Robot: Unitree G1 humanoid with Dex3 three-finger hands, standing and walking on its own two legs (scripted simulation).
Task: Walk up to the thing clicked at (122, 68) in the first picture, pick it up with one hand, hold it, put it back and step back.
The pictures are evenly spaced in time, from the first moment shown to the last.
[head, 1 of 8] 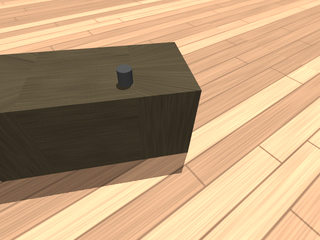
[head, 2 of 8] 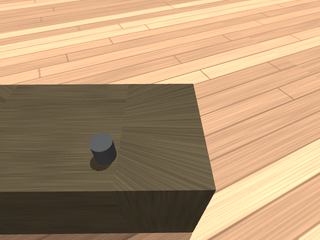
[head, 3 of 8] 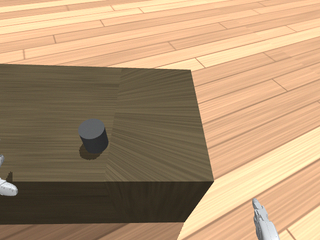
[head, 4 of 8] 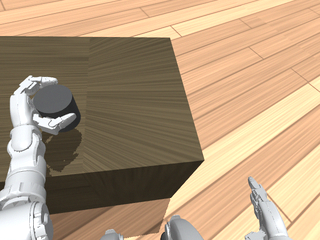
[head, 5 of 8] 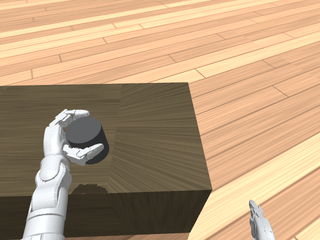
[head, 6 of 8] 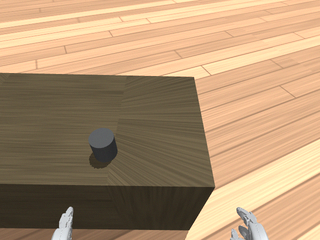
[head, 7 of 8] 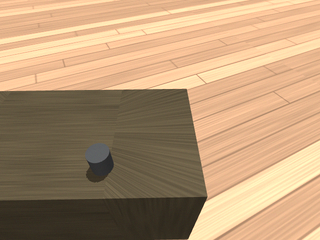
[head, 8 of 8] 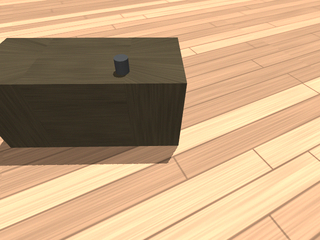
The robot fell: no
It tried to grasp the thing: yes
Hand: left
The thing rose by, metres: 0.25
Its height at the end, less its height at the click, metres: +0.00
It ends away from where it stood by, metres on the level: 0.03
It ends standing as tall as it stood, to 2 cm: yes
